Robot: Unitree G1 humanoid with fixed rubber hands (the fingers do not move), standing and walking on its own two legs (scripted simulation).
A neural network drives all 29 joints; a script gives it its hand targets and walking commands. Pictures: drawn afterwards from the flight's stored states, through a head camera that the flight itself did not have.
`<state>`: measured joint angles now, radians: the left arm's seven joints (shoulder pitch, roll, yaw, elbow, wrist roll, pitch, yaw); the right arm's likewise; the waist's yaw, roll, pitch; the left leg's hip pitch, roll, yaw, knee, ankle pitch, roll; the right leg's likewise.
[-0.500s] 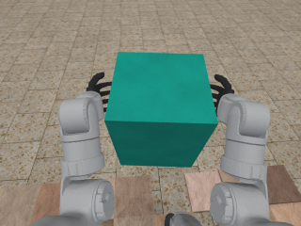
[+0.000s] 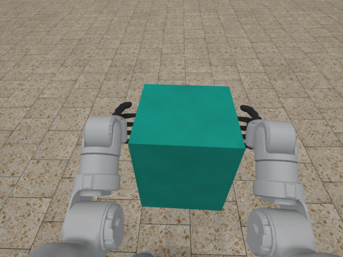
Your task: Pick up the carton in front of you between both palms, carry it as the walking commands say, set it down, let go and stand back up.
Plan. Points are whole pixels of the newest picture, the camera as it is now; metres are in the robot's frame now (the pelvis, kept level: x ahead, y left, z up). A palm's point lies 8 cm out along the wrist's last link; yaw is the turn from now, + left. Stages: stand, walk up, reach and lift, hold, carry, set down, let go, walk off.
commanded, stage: carry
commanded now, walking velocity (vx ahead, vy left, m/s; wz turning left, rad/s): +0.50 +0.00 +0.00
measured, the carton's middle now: (183, 148) +0.37 +0.01 +0.05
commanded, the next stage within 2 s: none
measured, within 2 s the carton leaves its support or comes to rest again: neither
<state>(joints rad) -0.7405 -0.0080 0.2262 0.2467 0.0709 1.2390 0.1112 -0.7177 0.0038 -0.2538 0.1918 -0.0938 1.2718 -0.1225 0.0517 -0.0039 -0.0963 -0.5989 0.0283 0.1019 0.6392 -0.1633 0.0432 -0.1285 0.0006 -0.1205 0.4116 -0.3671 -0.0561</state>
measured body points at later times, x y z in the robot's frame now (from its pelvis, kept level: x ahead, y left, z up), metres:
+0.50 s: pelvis +0.30 -0.02 -0.03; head +0.30 -0.02 +0.42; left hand +0.68 +0.12 +0.10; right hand +0.66 -0.19 +0.09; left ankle +0.16 +0.10 -0.72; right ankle +0.43 -0.11 -0.77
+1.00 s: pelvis +0.60 -0.02 -0.06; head +0.64 -0.01 +0.38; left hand +0.97 +0.15 +0.04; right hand +0.98 -0.16 +0.04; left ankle +0.73 +0.05 -0.78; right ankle +0.43 -0.11 -0.76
